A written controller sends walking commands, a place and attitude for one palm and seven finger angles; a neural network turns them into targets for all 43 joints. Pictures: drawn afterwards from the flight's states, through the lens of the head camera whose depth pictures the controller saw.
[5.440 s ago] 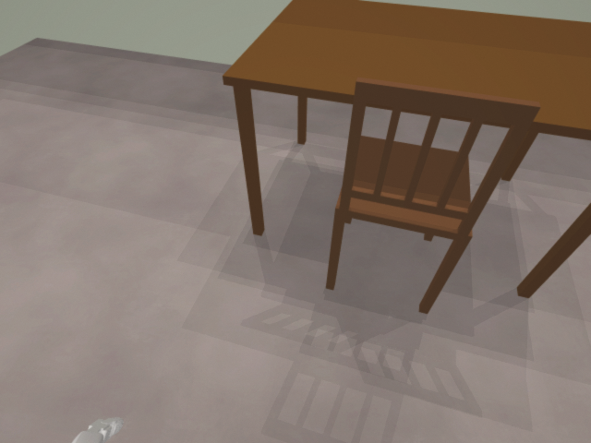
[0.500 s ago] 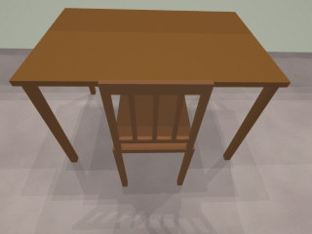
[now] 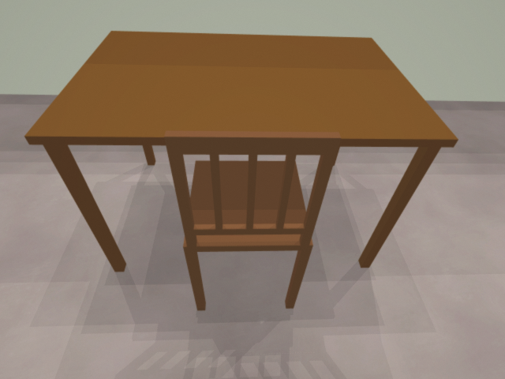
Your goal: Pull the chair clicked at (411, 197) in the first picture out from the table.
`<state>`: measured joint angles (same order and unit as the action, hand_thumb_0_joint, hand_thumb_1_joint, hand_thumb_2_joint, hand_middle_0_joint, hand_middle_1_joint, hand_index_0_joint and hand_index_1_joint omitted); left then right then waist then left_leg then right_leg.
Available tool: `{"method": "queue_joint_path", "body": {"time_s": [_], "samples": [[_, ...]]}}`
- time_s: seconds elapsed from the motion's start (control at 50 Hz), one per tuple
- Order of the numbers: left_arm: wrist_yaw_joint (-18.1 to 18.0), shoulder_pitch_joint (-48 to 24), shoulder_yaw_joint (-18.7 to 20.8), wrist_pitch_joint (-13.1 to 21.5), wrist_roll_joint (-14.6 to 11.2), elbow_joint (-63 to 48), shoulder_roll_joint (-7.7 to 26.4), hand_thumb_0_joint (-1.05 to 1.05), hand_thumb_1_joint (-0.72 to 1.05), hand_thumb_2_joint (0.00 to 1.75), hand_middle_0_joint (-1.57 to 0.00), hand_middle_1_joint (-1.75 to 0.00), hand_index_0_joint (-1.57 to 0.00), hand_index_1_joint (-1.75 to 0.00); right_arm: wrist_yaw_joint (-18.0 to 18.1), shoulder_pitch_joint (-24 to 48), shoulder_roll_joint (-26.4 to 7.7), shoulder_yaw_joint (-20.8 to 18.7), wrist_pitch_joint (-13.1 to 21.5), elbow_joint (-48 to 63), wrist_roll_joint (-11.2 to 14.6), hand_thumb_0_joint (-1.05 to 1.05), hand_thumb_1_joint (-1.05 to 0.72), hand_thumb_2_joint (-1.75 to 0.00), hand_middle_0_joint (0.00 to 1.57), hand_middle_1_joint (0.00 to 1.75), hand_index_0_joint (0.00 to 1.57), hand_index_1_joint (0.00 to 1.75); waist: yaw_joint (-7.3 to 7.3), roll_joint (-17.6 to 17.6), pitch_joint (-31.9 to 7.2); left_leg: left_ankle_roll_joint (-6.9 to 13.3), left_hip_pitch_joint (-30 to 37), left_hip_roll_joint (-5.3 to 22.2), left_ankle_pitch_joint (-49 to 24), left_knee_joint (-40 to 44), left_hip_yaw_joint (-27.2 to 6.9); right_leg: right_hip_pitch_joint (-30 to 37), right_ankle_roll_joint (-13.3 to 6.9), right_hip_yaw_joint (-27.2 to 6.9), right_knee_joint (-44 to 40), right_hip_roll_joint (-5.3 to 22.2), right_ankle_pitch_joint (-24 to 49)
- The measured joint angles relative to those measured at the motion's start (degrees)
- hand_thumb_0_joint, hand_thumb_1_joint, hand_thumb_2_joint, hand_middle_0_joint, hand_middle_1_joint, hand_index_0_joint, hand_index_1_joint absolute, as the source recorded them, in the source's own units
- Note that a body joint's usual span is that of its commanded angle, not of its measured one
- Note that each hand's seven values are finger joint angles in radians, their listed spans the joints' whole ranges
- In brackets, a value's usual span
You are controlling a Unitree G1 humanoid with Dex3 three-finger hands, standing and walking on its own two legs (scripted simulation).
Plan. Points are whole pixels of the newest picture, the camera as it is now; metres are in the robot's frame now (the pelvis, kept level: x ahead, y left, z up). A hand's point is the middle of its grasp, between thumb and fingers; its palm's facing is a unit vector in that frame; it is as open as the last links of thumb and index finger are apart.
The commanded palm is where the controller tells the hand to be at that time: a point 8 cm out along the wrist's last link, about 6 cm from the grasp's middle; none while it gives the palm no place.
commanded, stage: look again from close up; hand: left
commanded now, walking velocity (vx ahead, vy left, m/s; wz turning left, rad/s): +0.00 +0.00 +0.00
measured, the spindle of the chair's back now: (251, 193) +0.57 +0.03 -0.09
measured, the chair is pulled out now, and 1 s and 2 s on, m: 0.00 0.00 0.00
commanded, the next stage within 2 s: none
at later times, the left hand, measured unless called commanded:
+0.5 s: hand out of the picture -0.05 +0.15 -0.18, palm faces +0.05 -0.99 -0.13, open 7.4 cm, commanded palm none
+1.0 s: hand out of the picture -0.02 +0.16 -0.18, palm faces +0.04 -0.99 -0.13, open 7.4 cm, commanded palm none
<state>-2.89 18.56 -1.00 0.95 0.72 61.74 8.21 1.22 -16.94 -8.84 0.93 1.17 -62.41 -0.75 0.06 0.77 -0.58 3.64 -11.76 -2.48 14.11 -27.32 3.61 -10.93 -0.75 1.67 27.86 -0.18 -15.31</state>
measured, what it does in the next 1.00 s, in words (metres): stands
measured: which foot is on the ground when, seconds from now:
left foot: down 0.00-1.00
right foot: down 0.00-1.00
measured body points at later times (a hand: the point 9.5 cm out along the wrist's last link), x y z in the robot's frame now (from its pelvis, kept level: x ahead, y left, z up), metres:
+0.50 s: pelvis -0.01 +0.01 +0.00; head -0.01 +0.02 +0.45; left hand -0.05 +0.21 -0.17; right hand -0.02 -0.20 -0.15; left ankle +0.01 +0.08 -0.74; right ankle +0.00 -0.11 -0.74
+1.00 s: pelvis +0.00 +0.02 +0.00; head +0.01 +0.03 +0.45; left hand -0.02 +0.22 -0.16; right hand -0.01 -0.19 -0.15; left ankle +0.01 +0.08 -0.74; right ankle +0.00 -0.11 -0.74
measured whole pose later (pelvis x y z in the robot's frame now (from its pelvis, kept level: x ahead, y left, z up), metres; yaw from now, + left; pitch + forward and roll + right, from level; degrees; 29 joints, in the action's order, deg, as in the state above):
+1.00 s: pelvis +0.00 +0.02 +0.00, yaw +0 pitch -1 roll +0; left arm -2.9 20.3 -0.8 0.8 0.8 62.7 6.4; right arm 1.4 -17.5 -6.7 1.2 1.2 -65.6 -0.5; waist -0.3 1.7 0.4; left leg 5.0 -10.9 -4.0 11.7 -22.8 3.8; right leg -10.4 0.8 1.3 24.3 1.2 -13.3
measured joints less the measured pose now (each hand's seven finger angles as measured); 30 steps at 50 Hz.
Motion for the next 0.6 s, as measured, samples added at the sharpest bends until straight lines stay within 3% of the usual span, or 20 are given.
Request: {"method": "queue_joint_path", "body": {"time_s": [0.6], "samples": [[0.1,3.0,0.0,-0.2,0.1,1.2,-1.9,0.0,0.91,0.89,-0.2,-0.3,-0.2,-0.3,0.0,-0.3,2.0,0.1,-0.3,-2.9,0.3,0.01,-0.92,-0.9,0.2,0.3,0.2,0.3,-0.56,0.9,1.3,0.9,-0.6,-0.9,-2.4,2.9,-0.1,-0.5,0.9,0.1,-2.7,0.8,2.2]]}}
